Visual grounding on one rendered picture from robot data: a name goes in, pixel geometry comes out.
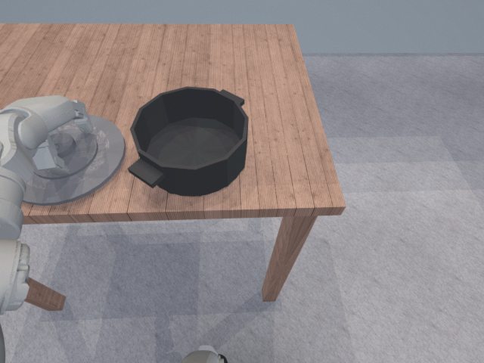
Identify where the table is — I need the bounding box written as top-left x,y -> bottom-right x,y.
0,23 -> 346,311

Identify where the pot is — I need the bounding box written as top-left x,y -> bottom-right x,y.
128,86 -> 249,197

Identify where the knob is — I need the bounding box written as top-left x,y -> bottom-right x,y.
44,132 -> 76,158

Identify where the left robot shin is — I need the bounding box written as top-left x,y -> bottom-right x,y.
199,345 -> 218,355

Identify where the robot left upper arm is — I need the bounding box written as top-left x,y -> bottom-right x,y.
0,238 -> 30,363

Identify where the left robot forearm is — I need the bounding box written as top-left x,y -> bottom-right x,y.
0,106 -> 48,240

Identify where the robot left hand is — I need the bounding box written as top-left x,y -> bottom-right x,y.
7,95 -> 93,175

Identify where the lid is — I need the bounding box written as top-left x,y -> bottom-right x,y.
23,115 -> 126,206

